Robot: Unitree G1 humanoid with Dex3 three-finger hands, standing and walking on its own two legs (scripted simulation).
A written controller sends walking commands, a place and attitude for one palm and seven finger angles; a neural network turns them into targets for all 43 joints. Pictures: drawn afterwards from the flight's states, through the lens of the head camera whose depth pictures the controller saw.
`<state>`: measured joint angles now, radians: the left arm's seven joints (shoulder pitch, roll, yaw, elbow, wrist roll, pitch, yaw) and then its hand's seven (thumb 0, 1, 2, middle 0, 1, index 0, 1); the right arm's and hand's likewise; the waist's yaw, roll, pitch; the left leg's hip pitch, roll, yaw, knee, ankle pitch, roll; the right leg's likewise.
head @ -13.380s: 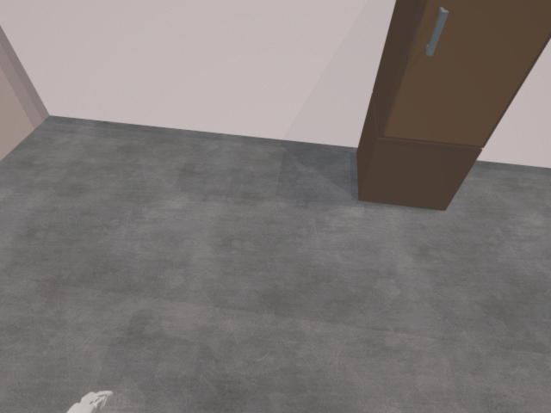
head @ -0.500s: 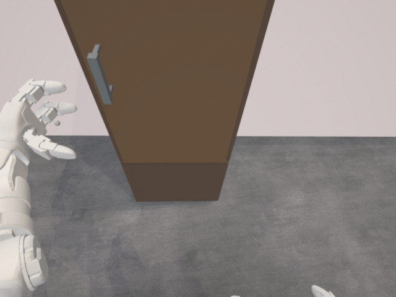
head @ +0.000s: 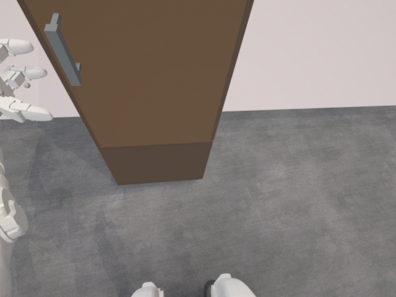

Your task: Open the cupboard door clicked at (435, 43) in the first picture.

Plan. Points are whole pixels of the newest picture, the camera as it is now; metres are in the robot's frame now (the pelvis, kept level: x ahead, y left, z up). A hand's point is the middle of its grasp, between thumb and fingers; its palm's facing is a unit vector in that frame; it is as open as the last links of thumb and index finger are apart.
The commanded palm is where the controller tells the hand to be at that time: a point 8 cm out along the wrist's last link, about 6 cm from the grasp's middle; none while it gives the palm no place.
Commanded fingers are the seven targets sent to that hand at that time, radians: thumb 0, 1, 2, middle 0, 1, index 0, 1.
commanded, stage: move the hooked fingers beside the handle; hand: left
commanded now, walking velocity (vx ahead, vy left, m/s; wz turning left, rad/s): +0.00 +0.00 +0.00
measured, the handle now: (67, 51) +0.58 +0.23 +0.11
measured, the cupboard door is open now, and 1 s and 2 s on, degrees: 0 0 0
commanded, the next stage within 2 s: slide the fingers in behind the handle in 1.16 s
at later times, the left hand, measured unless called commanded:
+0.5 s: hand (31, 67) +0.52 +0.28 +0.12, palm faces +0.00 -1.00 +0.03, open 14.0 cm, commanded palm +0.51 +0.33 +0.11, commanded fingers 0.00 -0.50 0.30 -0.30 -1.20 -0.30 -1.20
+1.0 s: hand (28, 72) +0.52 +0.29 +0.11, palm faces +0.05 -1.00 +0.01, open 14.0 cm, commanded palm +0.51 +0.33 +0.11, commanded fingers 0.00 -0.50 0.30 -0.30 -1.20 -0.30 -1.20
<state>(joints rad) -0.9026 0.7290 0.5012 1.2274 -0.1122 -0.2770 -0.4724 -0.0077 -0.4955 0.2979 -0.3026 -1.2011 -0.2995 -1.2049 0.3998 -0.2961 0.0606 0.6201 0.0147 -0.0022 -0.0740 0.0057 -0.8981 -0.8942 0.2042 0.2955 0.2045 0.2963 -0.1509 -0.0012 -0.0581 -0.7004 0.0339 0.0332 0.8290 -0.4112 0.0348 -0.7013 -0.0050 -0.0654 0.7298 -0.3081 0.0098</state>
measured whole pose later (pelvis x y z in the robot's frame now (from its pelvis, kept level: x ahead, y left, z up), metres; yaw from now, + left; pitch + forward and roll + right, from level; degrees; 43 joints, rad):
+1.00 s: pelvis +0.01 +0.00 -0.01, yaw -1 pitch +21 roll -4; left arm -0.99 0.82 0.54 1.27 -0.09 -0.27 -0.49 -0.01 -0.49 0.30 -0.30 -1.20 -0.30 -1.20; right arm 0.41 -0.29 0.07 0.57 0.00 0.10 -0.05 0.00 -0.90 -0.89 0.20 0.30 0.20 0.30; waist -0.19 0.00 -0.07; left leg -0.80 0.06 0.02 0.89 -0.45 0.03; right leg -0.78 0.02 -0.08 0.75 -0.33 0.01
